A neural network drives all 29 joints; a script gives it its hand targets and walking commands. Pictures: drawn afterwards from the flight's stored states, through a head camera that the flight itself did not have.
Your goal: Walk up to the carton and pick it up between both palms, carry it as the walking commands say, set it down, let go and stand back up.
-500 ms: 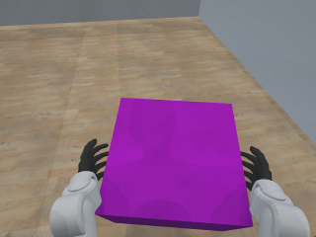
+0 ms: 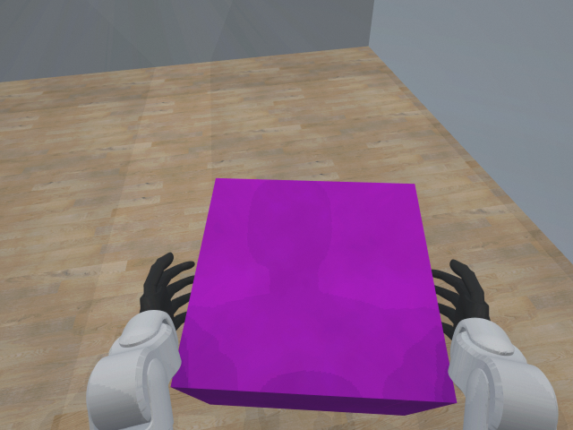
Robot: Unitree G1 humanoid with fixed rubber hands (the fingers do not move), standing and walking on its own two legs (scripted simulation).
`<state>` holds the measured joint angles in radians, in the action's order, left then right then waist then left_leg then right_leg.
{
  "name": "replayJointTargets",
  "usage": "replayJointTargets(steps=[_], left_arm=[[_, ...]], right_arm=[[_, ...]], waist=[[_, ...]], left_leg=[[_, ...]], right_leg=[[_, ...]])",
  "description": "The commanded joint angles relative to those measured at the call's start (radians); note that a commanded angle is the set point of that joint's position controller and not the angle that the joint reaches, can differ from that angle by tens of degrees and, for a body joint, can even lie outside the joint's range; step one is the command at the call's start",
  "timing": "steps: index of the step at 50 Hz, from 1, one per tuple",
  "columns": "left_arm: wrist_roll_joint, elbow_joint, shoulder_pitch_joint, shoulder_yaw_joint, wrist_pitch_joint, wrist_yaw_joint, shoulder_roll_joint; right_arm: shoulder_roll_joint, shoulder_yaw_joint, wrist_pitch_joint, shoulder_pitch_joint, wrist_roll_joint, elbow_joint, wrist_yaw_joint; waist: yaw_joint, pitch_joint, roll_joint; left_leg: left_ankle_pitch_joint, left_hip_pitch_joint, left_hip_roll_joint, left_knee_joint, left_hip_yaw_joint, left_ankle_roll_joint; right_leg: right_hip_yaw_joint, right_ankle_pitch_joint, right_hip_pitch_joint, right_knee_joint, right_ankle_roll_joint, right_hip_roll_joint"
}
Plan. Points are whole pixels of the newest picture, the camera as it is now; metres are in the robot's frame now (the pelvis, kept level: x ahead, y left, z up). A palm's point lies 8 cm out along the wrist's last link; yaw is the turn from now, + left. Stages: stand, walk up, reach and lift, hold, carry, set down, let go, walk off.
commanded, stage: carry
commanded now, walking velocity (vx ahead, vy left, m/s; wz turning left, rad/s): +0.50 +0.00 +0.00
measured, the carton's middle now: (310, 296) +0.32 +0.01 +0.03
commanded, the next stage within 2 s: none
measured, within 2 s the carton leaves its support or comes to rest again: neither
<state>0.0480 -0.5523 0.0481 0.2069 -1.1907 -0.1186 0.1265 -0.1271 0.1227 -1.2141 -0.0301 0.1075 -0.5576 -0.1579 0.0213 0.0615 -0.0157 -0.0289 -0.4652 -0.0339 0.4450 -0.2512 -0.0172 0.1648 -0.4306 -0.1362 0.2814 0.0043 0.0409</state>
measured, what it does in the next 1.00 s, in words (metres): walks ahead: left foot, then right foot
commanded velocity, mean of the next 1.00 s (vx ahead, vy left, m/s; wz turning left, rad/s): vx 0.01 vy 0.00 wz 0.00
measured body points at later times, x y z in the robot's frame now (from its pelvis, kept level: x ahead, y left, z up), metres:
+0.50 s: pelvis +0.28 -0.02 +0.00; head +0.28 -0.02 +0.45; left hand +0.54 +0.17 +0.10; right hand +0.54 -0.20 +0.09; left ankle +0.16 +0.09 -0.71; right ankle +0.35 -0.11 -0.73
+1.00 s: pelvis +0.35 -0.01 +0.01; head +0.34 -0.01 +0.46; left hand +0.60 +0.18 +0.09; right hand +0.60 -0.19 +0.09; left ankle +0.24 +0.09 -0.72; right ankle +0.35 -0.11 -0.73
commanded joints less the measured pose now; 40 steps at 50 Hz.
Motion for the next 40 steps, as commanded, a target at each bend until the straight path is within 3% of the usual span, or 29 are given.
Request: replayJointTargets(steps=[1, 2, 3, 4, 5, 6, 7, 8, 12, 13, 16, 19, 20, 21, 22, 23, 24, 25, 26, 27, 29, 30, 31, 32, 33, 36, 38, 40], left_arm=[[-0.357, -0.055, 0.426, -0.8, -0.052, 0.243, 0.747], [-0.356, -0.057, 0.42, -0.806, -0.062, 0.244, 0.769], [-0.358, -0.022, 0.414, -0.802, -0.062, 0.247, 0.781], [-0.363, -0.004, 0.42, -0.818, -0.052, 0.248, 0.819], [-0.363, -0.011, 0.443, -0.83, -0.038, 0.249, 0.851], [-0.364, -0.026, 0.464, -0.84, -0.022, 0.249, 0.894], [-0.36, -0.028, 0.455, -0.843, -0.007, 0.25, 0.932], [-0.359, -0.029, 0.444, -0.849, 0.004, 0.248, 0.959], [-0.345, -0.061, 0.407, -0.856, 0.026, 0.226, 0.953], [-0.345, -0.079, 0.413, -0.866, 0.024, 0.222, 0.937], [-0.349, -0.09, 0.391, -0.872, 0.006, 0.22, 0.901], [-0.353, -0.09, 0.383, -0.868, -0.017, 0.221, 0.858], [-0.353, -0.078, 0.383, -0.861, -0.025, 0.224, 0.843], [-0.352, -0.072, 0.378, -0.852, -0.033, 0.226, 0.817], [-0.346, -0.048, 0.362, -0.837, -0.04, 0.229, 0.8], [-0.339, -0.011, 0.349, -0.828, -0.043, 0.23, 0.8], [-0.351, -0.018, 0.362, -0.827, -0.041, 0.235, 0.827], [-0.359, -0.026, 0.369, -0.823, -0.041, 0.238, 0.835], [-0.36, -0.027, 0.381, -0.819, -0.039, 0.238, 0.845], [-0.353, -0.017, 0.385, -0.807, -0.033, 0.238, 0.864], [-0.349, -0.021, 0.394, -0.811, -0.021, 0.24, 0.89], [-0.348, -0.035, 0.396, -0.811, -0.017, 0.24, 0.889], [-0.353, -0.054, 0.397, -0.817, -0.015, 0.241, 0.89], [-0.352, -0.066, 0.416, -0.819, -0.015, 0.24, 0.881], [-0.346, -0.059, 0.408, -0.811, -0.016, 0.237, 0.872], [-0.346, -0.039, 0.376, -0.818, -0.027, 0.232, 0.847], [-0.342, -0.025, 0.374, -0.811, -0.031, 0.23, 0.828], [-0.348, -0.009, 0.389, -0.814, -0.035, 0.23, 0.828]], right_arm=[[-0.839, -0.755, -0.007, -0.411, -0.393, -0.035, 0.242], [-0.824, -0.748, -0.009, -0.44, -0.39, -0.032, 0.241], [-0.841, -0.747, -0.007, -0.438, -0.396, -0.018, 0.243], [-0.862, -0.736, 0.0, -0.444, -0.397, -0.027, 0.248], [-0.894, -0.731, 0.007, -0.446, -0.405, -0.015, 0.262], [-0.934, -0.736, 0.019, -0.465, -0.421, -0.011, 0.275], [-0.958, -0.749, 0.031, -0.488, -0.437, -0.036, 0.286], [-0.968, -0.753, 0.041, -0.483, -0.441, -0.053, 0.293], [-0.924, -0.763, 0.063, -0.473, -0.45, -0.106, 0.301], [-0.91, -0.757, 0.062, -0.453, -0.445, -0.102, 0.301], [-0.87, -0.756, 0.049, -0.41, -0.425, -0.113, 0.291], [-0.837, -0.754, 0.028, -0.388, -0.401, -0.109, 0.277], [-0.818, -0.746, 0.022, -0.395, -0.396, -0.103, 0.273], [-0.803, -0.739, 0.012, -0.37, -0.387, -0.091, 0.269], [-0.799, -0.747, 0.001, -0.375, -0.387, -0.085, 0.264], [-0.788, -0.752, -0.012, -0.371, -0.381, -0.072, 0.257], [-0.796, -0.766, -0.012, -0.414, -0.39, -0.103, 0.257], [-0.815, -0.774, -0.015, -0.422, -0.4, -0.099, 0.259], [-0.839, -0.778, -0.016, -0.436, -0.413, -0.094, 0.262], [-0.86, -0.784, -0.012, -0.462, -0.428, -0.098, 0.267], [-0.898, -0.79, 0.004, -0.477, -0.439, -0.114, 0.274], [-0.906, -0.792, 0.006, -0.473, -0.441, -0.112, 0.275], [-0.905, -0.794, 0.011, -0.478, -0.447, -0.127, 0.277], [-0.896, -0.79, 0.01, -0.481, -0.445, -0.12, 0.276], [-0.883, -0.791, 0.01, -0.494, -0.445, -0.128, 0.273], [-0.854, -0.773, 0.0, -0.44, -0.431, -0.095, 0.27], [-0.842, -0.766, -0.006, -0.427, -0.423, -0.069, 0.269], [-0.833, -0.748, -0.01, -0.415, -0.413, -0.048, 0.267]], waist=[[-0.056, 0.332, -0.038], [-0.058, 0.403, 0.205], [-0.053, 0.391, 0.246], [-0.049, 0.38, 0.146], [-0.042, 0.379, 0.07], [-0.037, 0.362, 0.053], [-0.028, 0.337, 0.075], [-0.024, 0.322, 0.103], [-0.022, 0.282, 0.166], [-0.022, 0.286, 0.204], [-0.027, 0.27, 0.215], [-0.023, 0.251, 0.187], [-0.013, 0.253, 0.15], [-0.018, 0.285, 0.085], [-0.019, 0.318, 0.009], [-0.016, 0.357, -0.147], [-0.011, 0.381, -0.223], [-0.012, 0.36, -0.205], [-0.013, 0.36, -0.172], [-0.018, 0.343, -0.157], [-0.033, 0.363, -0.108], [-0.03, 0.371, -0.089], [-0.022, 0.381, -0.029], [-0.019, 0.375, 0.029], [-0.018, 0.374, 0.036], [-0.019, 0.379, 0.055], [-0.022, 0.369, 0.006], [-0.026, 0.349, -0.001]], left_leg=[[-0.118, 0.606, -0.096, -0.057, 0.163, -0.071], [-0.164, 0.772, -0.352, -0.139, 0.581, -0.207], [0.094, 0.822, -0.417, -0.18, 0.702, -0.291], [0.329, 0.776, -0.384, -0.135, 0.578, -0.262], [0.378, 0.661, -0.361, -0.143, 0.459, -0.22], [0.362, 0.612, -0.326, -0.164, 0.374, -0.179], [0.329, 0.564, -0.293, -0.178, 0.295, -0.14], [0.363, 0.526, -0.269, -0.186, 0.24, -0.125], [0.589, 0.511, -0.231, -0.159, 0.106, -0.105], [0.631, 0.532, -0.222, -0.145, 0.091, -0.098], [0.662, 0.565, -0.221, -0.108, 0.064, -0.084], [0.564, 0.541, -0.191, -0.011, 0.032, -0.051], [0.487, 0.508, -0.175, 0.043, 0.018, -0.024], [0.312, 0.431, -0.148, 0.11, 0.023, 0.006], [0.033, 0.293, -0.105, 0.2, 0.019, 0.041], [-0.28, 0.156, -0.054, 0.256, 0.066, 0.069], [-0.491, 0.103, -0.035, 0.323, 0.099, 0.073], [-0.546, 0.069, -0.044, 0.296, 0.125, 0.069], [-0.558, 0.091, -0.051, 0.238, 0.129, 0.064], [-0.49, 0.139, -0.05, 0.131, 0.124, 0.056], [-0.245, 0.294, -0.07, -0.081, 0.108, 0.051], [-0.112, 0.359, -0.103, -0.089, 0.134, 0.041], [0.131, 0.379, -0.145, -0.041, 0.176, 0.026], [0.285, 0.4, -0.162, 0.005, 0.165, 0.019], [0.331, 0.402, -0.166, 0.028, 0.157, 0.019], [0.284, 0.356, -0.133, 0.073, 0.137, 0.021], [0.226, 0.316, -0.119, 0.099, 0.13, 0.027], [0.141, 0.294, -0.106, 0.074, 0.12, 0.036]], right_leg=[[0.069, 0.777, 0.3, 0.524, -0.021, 0.119], [0.051, 0.287, 0.6, 0.807, 0.001, -0.002], [-0.075, -0.058, 0.785, 0.969, -0.005, -0.062], [-0.158, -0.03, 0.794, 1.019, -0.011, -0.016], [-0.19, 0.021, 0.737, 0.976, -0.008, 0.044], [-0.183, 0.048, 0.706, 0.884, -0.003, 0.072], [-0.166, 0.066, 0.664, 0.761, 0.003, 0.09], [-0.129, 0.083, 0.622, 0.675, 0.006, 0.07], [-0.031, 0.191, 0.568, 0.424, 0.013, 0.015], [-0.019, 0.219, 0.57, 0.398, 0.009, 0.003], [-0.004, 0.299, 0.578, 0.349, -0.006, -0.005], [0.033, 0.393, 0.496, 0.215, -0.019, -0.023], [0.024, 0.516, 0.422, 0.116, -0.026, 0.002], [-0.019, 0.732, 0.302, 0.113, -0.041, 0.061], [-0.152, 1.088, 0.16, 0.153, -0.07, 0.188], [-0.308, 1.296, 0.04, 0.184, -0.167, 0.316], [-0.363, 1.356, -0.007, 0.168, -0.212, 0.356], [-0.343, 1.272, 0.002, 0.152, -0.213, 0.346], [-0.294, 1.12, 0.041, 0.134, -0.194, 0.318], [-0.264, 0.992, 0.095, 0.116, -0.169, 0.285], [-0.132, 0.831, 0.166, 0.146, -0.094, 0.201], [-0.109, 0.791, 0.213, 0.17, -0.067, 0.173], [-0.075, 0.739, 0.232, 0.185, -0.052, 0.144], [-0.079, 0.706, 0.253, 0.195, -0.049, 0.129], [-0.079, 0.715, 0.253, 0.218, -0.054, 0.123], [-0.107, 0.895, 0.211, 0.257, -0.074, 0.133], [-0.12, 0.999, 0.185, 0.267, -0.083, 0.142], [-0.119, 1.016, 0.186, 0.271, -0.092, 0.149]])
